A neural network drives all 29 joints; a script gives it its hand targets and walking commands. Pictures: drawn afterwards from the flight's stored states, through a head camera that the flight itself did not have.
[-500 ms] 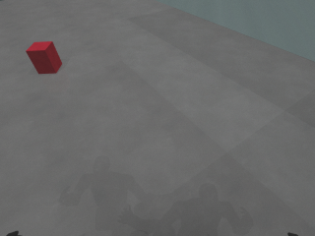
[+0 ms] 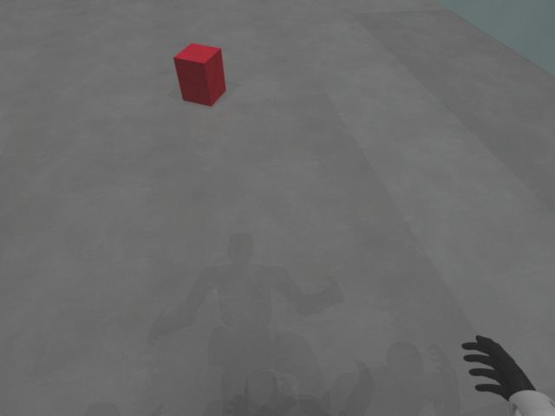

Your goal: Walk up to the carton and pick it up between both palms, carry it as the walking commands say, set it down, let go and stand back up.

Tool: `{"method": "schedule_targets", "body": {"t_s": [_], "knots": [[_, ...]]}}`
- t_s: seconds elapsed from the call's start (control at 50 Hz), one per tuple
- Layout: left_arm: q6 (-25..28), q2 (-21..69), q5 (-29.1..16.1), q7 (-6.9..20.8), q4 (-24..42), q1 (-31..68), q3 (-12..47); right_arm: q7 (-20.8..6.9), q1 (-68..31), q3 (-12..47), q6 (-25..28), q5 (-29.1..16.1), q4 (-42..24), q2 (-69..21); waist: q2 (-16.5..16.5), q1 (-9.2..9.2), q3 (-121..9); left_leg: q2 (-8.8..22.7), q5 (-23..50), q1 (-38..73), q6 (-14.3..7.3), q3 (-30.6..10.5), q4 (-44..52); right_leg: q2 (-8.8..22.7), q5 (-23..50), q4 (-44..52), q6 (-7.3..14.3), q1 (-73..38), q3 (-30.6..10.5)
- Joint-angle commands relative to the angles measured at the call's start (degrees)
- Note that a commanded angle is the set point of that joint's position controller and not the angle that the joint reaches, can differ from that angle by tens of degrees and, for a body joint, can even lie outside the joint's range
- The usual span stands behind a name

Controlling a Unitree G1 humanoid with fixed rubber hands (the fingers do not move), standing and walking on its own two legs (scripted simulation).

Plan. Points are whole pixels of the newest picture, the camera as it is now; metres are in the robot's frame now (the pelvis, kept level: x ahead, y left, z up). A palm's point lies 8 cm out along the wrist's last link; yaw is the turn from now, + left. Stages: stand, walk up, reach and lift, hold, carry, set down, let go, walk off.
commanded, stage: walk up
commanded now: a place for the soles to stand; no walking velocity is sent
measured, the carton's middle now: (201, 75) +2.15 +0.64 -0.62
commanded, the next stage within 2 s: none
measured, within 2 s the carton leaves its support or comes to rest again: neither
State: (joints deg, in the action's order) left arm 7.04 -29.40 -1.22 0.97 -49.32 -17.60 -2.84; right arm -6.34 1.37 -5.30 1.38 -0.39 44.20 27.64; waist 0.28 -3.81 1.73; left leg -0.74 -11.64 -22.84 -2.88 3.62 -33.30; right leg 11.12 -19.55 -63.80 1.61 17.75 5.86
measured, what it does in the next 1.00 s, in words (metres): walks ahead: right foot, then left foot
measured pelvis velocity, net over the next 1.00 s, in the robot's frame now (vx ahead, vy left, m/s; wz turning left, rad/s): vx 0.61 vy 0.11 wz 0.15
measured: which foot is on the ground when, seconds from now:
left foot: down 0.00-0.24, up 0.26-0.68, down 0.70-1.00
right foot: up 0.00-0.24, down 0.26-0.70, up 0.72-1.00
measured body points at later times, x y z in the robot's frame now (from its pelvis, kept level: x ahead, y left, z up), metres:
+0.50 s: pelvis +0.31 +0.00 +0.02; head +0.32 -0.03 +0.46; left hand +0.31 +0.38 -0.03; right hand +0.54 -0.30 -0.07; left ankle +0.42 +0.17 -0.67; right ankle +0.31 -0.12 -0.73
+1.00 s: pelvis +0.61 +0.11 +0.01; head +0.64 +0.11 +0.46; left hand +0.67 +0.47 -0.08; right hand +0.73 -0.22 -0.08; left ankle +0.55 +0.19 -0.73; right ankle +0.78 +0.00 -0.70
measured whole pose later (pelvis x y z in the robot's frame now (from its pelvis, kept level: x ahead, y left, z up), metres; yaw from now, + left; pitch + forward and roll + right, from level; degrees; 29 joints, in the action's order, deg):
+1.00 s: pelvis +0.61 +0.11 +0.01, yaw +9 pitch +0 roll +3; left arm 5.6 -27.9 0.2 3.1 -49.2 -14.7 -3.9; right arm -5.1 17.0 -5.8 4.1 1.2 44.4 27.6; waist -2.1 3.3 2.6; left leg -3.9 -16.6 -6.1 -3.7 6.4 -22.6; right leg 8.3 -7.0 -38.9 0.6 32.7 3.9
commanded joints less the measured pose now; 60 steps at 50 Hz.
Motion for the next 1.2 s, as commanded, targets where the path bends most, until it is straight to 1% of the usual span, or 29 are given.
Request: {"method": "schedule_targets", "body": {"t_s": [0.0,0.06,0.14,0.18,0.22,0.24,0.26,0.28,0.32,0.36,0.44,0.5,0.6,0.64,0.66,0.68,0.7,0.72,0.74,0.8,0.88,0.98,1.02,1.06,1.08,1.1,1.12,1.14,1.18], "knots": [[0.6,-13.3,-0.1,0.3,2.5,-1.4,-2.6,1.4,5.6,-3.7,1.4,-0.4,-2.2,13.0,6.2,4.58,-7.0,12.2,4.1,21.7,-10.2,-16.2,15.8,2.1,3.2,4.6,-0.4,19.1,-4.1],[-0.1,-11.8,1.0,1.3,2.5,1.4,-3.0,0.6,6.2,-3.6,2.2,1.0,-3.9,12.6,7.5,5.21,-2.2,11.8,-6.7,11.5,-13.1,-14.6,19.6,0.3,0.0,15.9,-1.9,15.2,-1.7],[0.5,-10.4,1.4,2.6,1.6,4.6,-4.3,-0.1,6.0,-3.3,2.7,1.6,-5.2,12.4,6.9,4.66,-0.5,10.5,-15.0,2.7,-10.3,-13.3,22.0,-3.0,14.8,25.9,-1.8,5.1,-0.5],[0.5,-10.1,1.1,2.8,0.3,2.3,-4.8,0.2,4.7,-3.1,2.8,1.6,-5.4,12.6,5.1,2.0,0.0,10.1,-16.5,-2.5,-8.5,-11.4,17.9,-3.8,16.9,27.2,-1.2,-3.3,-0.5],[0.8,-12.5,1.0,1.9,-2.6,-7.8,-6.2,0.7,4.2,-2.0,3.2,1.6,-5.4,11.1,-2.4,-4.45,-3.5,6.2,-2.5,-11.8,-5.3,-6.2,-0.9,-5.6,8.0,30.0,1.5,-22.8,-0.5],[1.4,-17.3,1.6,0.9,-3.0,-16.2,-7.9,1.0,6.2,-1.0,3.8,1.3,-5.6,8.0,-16.1,-8.49,-9.1,0.4,-3.3,-18.6,-1.7,-1.1,-25.4,6.2,-9.8,38.4,4.9,-32.6,-17.8],[1.6,-22.6,1.5,0.1,-0.5,-15.5,-7.9,1.7,9.2,-0.6,3.8,0.8,-5.8,7.8,-16.1,-6.48,-12.6,-3.1,-18.4,-26.0,-0.8,-9.8,-35.0,19.9,-24.7,50.6,9.6,-33.6,-42.6],[1.2,-20.9,1.1,-0.1,1.2,-9.4,-7.3,2.2,9.0,-2.0,3.1,1.0,-4.2,13.7,-7.3,-3.7,-11.0,0.5,-14.3,-27.4,-0.5,-13.1,-41.4,20.0,-32.2,52.3,12.9,-28.7,-43.0],[1.2,-16.1,1.1,0.0,3.1,-2.0,-6.1,1.5,7.8,-1.9,2.9,1.1,-2.5,14.0,-4.0,-0.14,-3.9,5.4,-6.3,-25.2,1.6,-12.0,-37.6,15.7,-20.8,52.0,11.7,-17.8,-28.0],[1.9,-14.6,1.1,0.1,3.2,1.3,-5.5,0.2,8.7,-1.6,2.1,1.1,-0.4,12.4,-5.8,2.35,-0.5,8.1,-2.5,-18.8,4.2,-11.4,-29.5,11.6,-10.8,53.9,9.3,-8.1,-15.8],[2.7,-15.1,1.3,0.5,2.5,0.8,-5.9,-2.2,1.8,-0.9,1.4,1.5,-1.2,9.3,-5.9,2.34,1.5,8.3,5.3,-14.8,5.8,-4.4,-14.7,6.9,-2.0,56.1,8.4,-5.1,-3.1],[2.4,-15.2,1.4,0.6,2.1,0.1,-6.1,-3.1,-3.9,-0.6,1.1,1.3,-2.5,7.5,-5.2,1.88,1.7,7.4,10.8,-9.7,5.1,-1.5,-5.2,4.4,4.7,56.0,7.0,-6.7,2.2],[1.0,-16.2,1.3,-0.1,1.7,-1.7,-5.8,-3.1,-8.9,-1.3,0.2,1.1,-4.0,7.1,-6.5,1.75,2.5,4.8,7.7,-4.5,2.2,-0.2,0.6,6.7,14.7,52.4,7.3,-13.0,4.0],[0.5,-16.6,0.9,-0.6,2.3,-1.4,-5.5,-2.5,-3.7,-2.3,-0.2,1.4,-3.2,8.2,-6.2,4.48,-0.5,2.4,2.7,4.0,-0.4,0.6,2.5,6.9,27.0,43.6,6.9,-13.2,5.3],[0.2,-15.1,0.7,-0.8,2.7,-1.8,-4.8,-1.6,3.1,-3.3,0.0,1.9,-1.6,10.1,-2.5,7.71,-5.1,-0.2,0.0,15.0,-2.3,1.0,4.6,4.1,32.8,31.0,6.0,-10.2,7.6],[-0.1,-11.1,0.5,-1.0,3.5,-4.1,-3.1,-0.2,13.2,-5.1,0.5,2.4,0.9,14.2,6.6,11.77,-13.1,3.8,-8.1,31.4,-5.4,-7.0,5.8,0.5,25.5,10.8,4.7,0.5,7.7],[0.3,-6.8,-0.3,-0.7,6.9,-5.0,-1.9,1.3,14.5,-6.2,1.1,1.9,-0.8,20.0,18.6,12.15,-16.4,20.1,-15.9,45.1,-10.8,-34.7,12.8,-7.0,-7.0,-6.1,0.9,24.2,4.2],[0.3,-11.4,-0.3,-1.3,7.2,-2.9,-2.2,1.7,13.3,-5.8,1.2,-0.2,-1.3,19.9,9.2,10.92,-15.7,22.9,-16.6,38.4,-12.2,-39.8,17.4,-6.1,-6.3,-10.2,1.5,26.3,-5.9],[0.3,-12.6,-0.5,-1.2,5.7,-2.7,-2.4,2.0,10.3,-4.9,1.4,-0.7,-1.1,16.9,5.3,8.63,-11.0,20.0,-13.4,32.5,-12.1,-31.7,16.0,-4.0,-1.8,-9.2,1.6,25.6,-7.6],[-0.3,-11.8,0.1,-0.1,2.5,-6.4,-2.8,2.4,6.9,-2.9,2.7,0.0,-2.4,10.9,7.2,4.11,-4.7,12.9,2.7,17.7,-9.9,-14.1,17.5,-0.1,3.4,1.8,-0.3,17.3,-7.2],[-0.9,-9.6,1.3,1.1,3.6,0.1,-3.2,1.8,9.5,-3.1,3.7,1.2,-3.9,10.9,6.4,5.75,-0.7,13.3,-3.7,11.7,-12.6,-11.6,22.1,-0.4,4.9,15.1,-1.8,16.0,-4.4],[-0.6,-7.7,1.3,2.6,3.1,6.6,-4.1,1.3,11.7,-3.1,3.7,1.7,-4.5,11.1,5.2,6.42,2.1,11.0,-5.8,8.2,-8.4,-7.3,22.7,-4.2,17.8,28.5,-0.6,7.6,-1.0],[-0.7,-7.5,1.1,2.7,2.7,7.3,-4.2,1.7,11.6,-3.0,3.6,1.6,-4.5,11.6,4.2,5.18,2.3,12.1,0.2,8.1,-7.9,-6.8,19.1,-5.5,16.9,29.8,0.1,3.7,-0.9],[-0.4,-9.1,1.2,1.8,0.7,-0.2,-5.1,2.4,12.0,-2.3,3.8,1.4,-4.6,10.8,-1.0,0.13,-2.2,10.1,18.6,4.5,-5.5,-2.4,2.8,-7.6,11.2,33.3,2.5,-12.4,-0.8],[0.0,-12.2,1.3,0.9,-0.4,-8.8,-6.3,2.7,13.4,-1.6,3.9,1.5,-4.5,9.1,-7.8,-4.37,-7.4,5.9,16.6,-2.4,-2.8,1.5,-14.6,-3.2,4.5,36.4,5.6,-25.1,-7.4],[0.1,-18.1,1.5,-0.1,0.8,-13.0,-7.6,2.8,17.1,-0.5,4.0,1.2,-5.7,5.9,-16.0,-4.85,-14.5,0.8,-8.7,-16.4,0.0,0.0,-31.6,14.4,-8.1,41.3,11.5,-36.8,-33.4],[-0.2,-19.5,0.5,-0.1,2.5,-10.8,-7.5,3.6,16.8,-2.0,3.5,1.2,-4.7,11.6,-9.4,-3.92,-15.3,0.0,-16.6,-20.5,-0.4,-9.0,-38.8,17.6,-13.8,46.2,15.6,-32.2,-43.5],[-0.4,-16.4,0.1,-0.4,3.9,-7.1,-6.9,3.7,15.5,-2.2,3.0,0.8,-4.2,13.9,-3.7,-2.66,-11.1,2.7,-12.8,-21.1,-0.1,-10.8,-41.6,16.6,-14.5,46.2,15.8,-27.3,-36.8],[-0.1,-13.1,0.5,-0.6,5.6,-1.3,-5.4,2.8,13.6,-1.7,2.7,1.0,-3.3,12.0,-4.2,0.68,-3.4,7.1,-6.9,-20.4,1.5,-9.9,-35.5,12.0,-9.6,48.7,13.4,-15.2,-24.4]]}}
